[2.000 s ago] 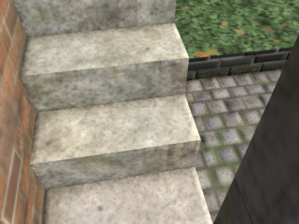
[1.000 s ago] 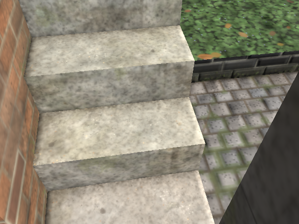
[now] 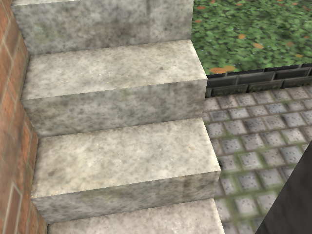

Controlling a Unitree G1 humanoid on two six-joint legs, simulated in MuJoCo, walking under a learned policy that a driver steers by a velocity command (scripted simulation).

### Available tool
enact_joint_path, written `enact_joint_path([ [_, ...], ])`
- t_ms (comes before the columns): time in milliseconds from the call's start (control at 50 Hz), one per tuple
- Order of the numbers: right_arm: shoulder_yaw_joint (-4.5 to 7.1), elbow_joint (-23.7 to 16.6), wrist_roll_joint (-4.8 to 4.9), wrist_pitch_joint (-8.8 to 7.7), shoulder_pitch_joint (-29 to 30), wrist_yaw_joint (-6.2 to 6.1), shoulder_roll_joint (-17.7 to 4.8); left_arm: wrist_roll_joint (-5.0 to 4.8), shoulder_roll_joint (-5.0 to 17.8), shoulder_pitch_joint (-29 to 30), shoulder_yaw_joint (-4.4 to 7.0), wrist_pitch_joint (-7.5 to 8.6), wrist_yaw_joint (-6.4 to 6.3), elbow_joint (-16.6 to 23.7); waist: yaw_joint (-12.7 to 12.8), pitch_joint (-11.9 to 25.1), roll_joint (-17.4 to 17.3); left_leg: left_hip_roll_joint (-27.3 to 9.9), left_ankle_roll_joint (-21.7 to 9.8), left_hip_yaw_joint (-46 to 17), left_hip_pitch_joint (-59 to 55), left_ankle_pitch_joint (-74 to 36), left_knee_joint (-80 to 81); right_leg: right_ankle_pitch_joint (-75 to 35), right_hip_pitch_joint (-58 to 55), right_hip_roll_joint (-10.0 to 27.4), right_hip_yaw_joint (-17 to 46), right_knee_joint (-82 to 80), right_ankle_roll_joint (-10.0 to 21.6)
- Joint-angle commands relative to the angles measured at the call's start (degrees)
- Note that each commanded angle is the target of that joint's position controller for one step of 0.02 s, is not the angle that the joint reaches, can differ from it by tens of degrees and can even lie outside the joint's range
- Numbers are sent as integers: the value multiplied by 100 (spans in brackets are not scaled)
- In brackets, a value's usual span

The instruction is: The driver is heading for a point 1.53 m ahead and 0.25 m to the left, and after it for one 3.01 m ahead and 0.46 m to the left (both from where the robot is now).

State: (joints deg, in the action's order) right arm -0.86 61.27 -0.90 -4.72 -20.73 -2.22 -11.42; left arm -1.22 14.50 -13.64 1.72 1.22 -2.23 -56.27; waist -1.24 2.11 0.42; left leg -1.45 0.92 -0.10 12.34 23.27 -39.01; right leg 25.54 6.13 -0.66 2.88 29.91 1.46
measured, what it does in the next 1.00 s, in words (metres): climbs: left foot, then right foot 0.19 m higher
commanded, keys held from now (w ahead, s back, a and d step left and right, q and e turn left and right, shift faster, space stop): w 1.00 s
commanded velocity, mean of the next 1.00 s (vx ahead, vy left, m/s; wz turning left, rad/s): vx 0.49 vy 0.00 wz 0.00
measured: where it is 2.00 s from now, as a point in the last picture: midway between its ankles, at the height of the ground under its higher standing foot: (148, 149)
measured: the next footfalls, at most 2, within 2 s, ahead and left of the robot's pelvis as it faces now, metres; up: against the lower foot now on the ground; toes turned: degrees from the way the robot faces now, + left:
left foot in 0.32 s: +0.16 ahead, +0.18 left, +0.00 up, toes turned +4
right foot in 0.82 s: +0.34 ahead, -0.09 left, +0.20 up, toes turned -3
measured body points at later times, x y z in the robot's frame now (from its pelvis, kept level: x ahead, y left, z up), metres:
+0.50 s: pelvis +0.13 +0.07 +0.02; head +0.12 +0.09 +0.47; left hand +0.28 +0.32 -0.11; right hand +0.03 -0.15 -0.12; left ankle +0.12 +0.17 -0.73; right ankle +0.07 -0.08 -0.49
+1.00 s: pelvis +0.31 -0.01 +0.13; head +0.35 -0.04 +0.58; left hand +0.34 +0.25 +0.00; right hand +0.30 -0.20 -0.04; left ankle +0.25 +0.14 -0.33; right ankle +0.30 -0.08 -0.55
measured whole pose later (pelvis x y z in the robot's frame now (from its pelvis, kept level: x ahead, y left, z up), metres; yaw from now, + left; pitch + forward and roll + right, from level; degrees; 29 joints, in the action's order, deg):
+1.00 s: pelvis +0.31 -0.01 +0.13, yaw +1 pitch +2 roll +1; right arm 2.2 60.6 -1.2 3.5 -17.2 1.8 -6.4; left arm 0.0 11.1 -18.9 2.2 2.4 -0.5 -54.1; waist -1.4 -2.4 -2.8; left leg 5.0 -4.9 -5.3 45.8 11.2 -112.9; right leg 48.3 26.0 -3.1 -1.4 55.2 4.0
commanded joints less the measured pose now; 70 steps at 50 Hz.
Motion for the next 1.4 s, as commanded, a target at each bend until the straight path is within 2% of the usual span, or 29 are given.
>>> enact_joint_path([
  [20,122,-354,148,-159,294,130,-418,-16,905,-2244,269,-99,-93,-390,753,-77,1148,261,-26,130,2918,1626,-3744,-7214,-2018,1873,1742,-622,1414],
  [80,214,-739,396,-24,468,37,-311,-88,706,-1313,229,126,-32,-285,147,-1078,488,-420,-194,-626,4604,1485,-5605,-3788,-1238,2207,1915,-1575,1409],
  [180,136,-1008,-41,84,-14,163,-32,-31,806,-142,276,-116,-54,266,-572,-1157,-324,-814,153,-475,3726,134,-4067,-4645,308,1536,301,-1525,818],
  [220,108,-1129,-178,-142,215,281,-1,36,1296,-155,447,-220,-79,421,-366,-157,386,3,207,647,712,-1006,-2054,-6617,1114,779,-271,-1114,828],
  [260,288,-877,2,-114,-1008,334,-476,14,1232,-36,398,-281,-124,530,-858,528,1159,-48,-70,425,15,-1662,-1093,-8128,186,1003,1,29,735],
  [300,278,-369,-147,-124,-2102,266,-464,-275,749,92,278,-238,-133,564,-1360,255,-63,98,-302,629,-625,-3809,1813,-5548,-89,188,-299,2386,103],
  [320,115,-228,-346,-189,-1762,312,-429,-21,143,119,152,-209,-153,874,-735,-268,-1847,-501,-470,-532,-1120,-7367,1728,-135,1349,-523,-109,4434,-235],
  [340,156,-383,-328,-345,-1842,233,-740,-1,-365,-1225,39,-13,-175,241,-329,397,-1686,-1715,-1068,-1581,-1681,-10168,1245,758,1805,-657,1141,6180,-288],
  [380,468,-215,-71,-397,-1871,258,-1205,-377,175,-1775,234,3,-187,218,-92,281,-1006,-2363,-1999,-2310,-1488,-6151,1803,566,2472,-576,845,6985,-331],
  [440,378,-342,-16,-179,-1060,131,-566,-490,243,270,244,-25,-109,880,-268,-1265,-618,-1795,-1611,-2419,-104,1508,3337,178,3743,98,293,7265,-19],
  [540,203,82,-175,127,-1778,-7,24,-311,-420,94,93,-139,-110,943,-236,-1347,-862,-1468,-1439,-1117,129,332,3331,-267,5150,97,-37,9371,-76],
  [560,257,52,45,106,-1815,-17,-210,-304,-481,170,33,-52,-98,1167,-171,-1377,-728,-1581,-1510,-1184,-139,456,3306,-205,5944,210,184,9551,-113],
  [580,238,-231,43,69,-1449,-23,-416,367,-847,1091,-155,-130,-1,1913,-34,-1660,-545,-1394,-1567,-1217,451,825,3200,-95,6765,104,-374,10029,-59],
  [600,201,-276,-11,66,-1338,-38,-418,478,-831,1691,-212,-151,75,2222,-187,-1588,-634,-1494,-1642,-1224,122,826,3279,119,7387,215,-308,10362,-62],
  [660,161,-126,-82,-21,-1450,-65,-242,250,-831,2618,-346,-97,121,3005,-245,-1490,-901,-1568,-1398,-770,-182,689,3614,908,8338,564,-325,10448,109],
  [740,121,-251,267,71,-522,-149,-420,194,-999,1846,-631,-234,332,2963,148,-432,-444,-863,-1096,619,941,-2681,4670,232,3648,732,-1105,5613,572],
  [800,474,-391,242,-191,-338,143,-1535,-37,-515,-502,-278,-164,307,2064,1025,1655,-1662,-1279,-953,540,-959,-10764,1628,442,1096,-510,-1076,4388,508],
  [820,599,-412,321,-246,-164,297,-1581,69,-93,-901,-131,-109,266,1944,1314,2078,-1532,-1092,-822,262,-1406,-10102,-93,639,920,-588,-142,2714,568],
  [840,574,-828,393,-194,-259,442,-1058,247,604,-1264,82,-38,140,1387,887,1723,1746,-261,-771,124,531,-5763,-1977,-282,344,709,2603,823,776],
  [860,492,-735,84,-75,-720,568,-352,110,1288,-1455,311,-85,83,1165,706,1876,2753,814,-650,-697,1413,-1853,-4431,-1067,330,1646,5245,-1074,988],
  [900,490,-906,-213,318,805,496,-10,-153,595,-351,177,121,267,1098,365,681,617,388,-568,-766,2743,-1881,-6778,1719,1568,1284,4190,-579,1137],
  [1000,261,-1132,-69,542,955,70,585,186,-404,-701,70,354,164,135,-191,-62,968,821,-656,-787,4724,-710,-8369,-769,819,663,558,597,91],
  [1060,387,-1168,70,756,757,10,-177,330,177,321,155,507,69,495,-802,-391,690,979,-406,-272,3632,-1153,-6696,-573,2236,770,683,-312,135],
  [1120,553,-848,197,936,122,-36,-137,367,395,126,182,522,-43,550,-679,-381,733,1156,-262,-34,3937,-926,-7925,-1218,1797,1148,546,-427,534],
  [1200,453,-1930,19,756,1446,-254,30,450,427,-1388,197,574,-190,349,107,-1134,948,1142,-479,-720,6772,1035,-9151,-2542,-758,1677,909,-757,706],
  [1300,222,-3150,-40,700,2305,-123,217,419,689,-1517,238,603,-156,470,28,-959,618,969,-644,-699,7292,2325,-8782,-3945,-1254,1823,763,-1289,663],
  [1340,99,-3576,-52,780,2378,-89,212,412,888,-1113,279,547,-174,657,-302,-888,590,746,-627,-81,6155,2301,-7169,-4586,-577,1509,211,-1817,464],
  [1380,298,-3182,98,853,894,33,-578,-187,1347,-219,284,396,-175,1345,-1151,820,21,1209,-861,574,1279,1654,-3275,-8909,458,1267,-217,-948,656],
  [1400,367,-2696,79,766,-525,-7,-542,-165,1447,823,324,374,-140,1378,-1899,1209,690,977,-947,39,306,975,-2515,-10120,298,1300,-249,682,451],
])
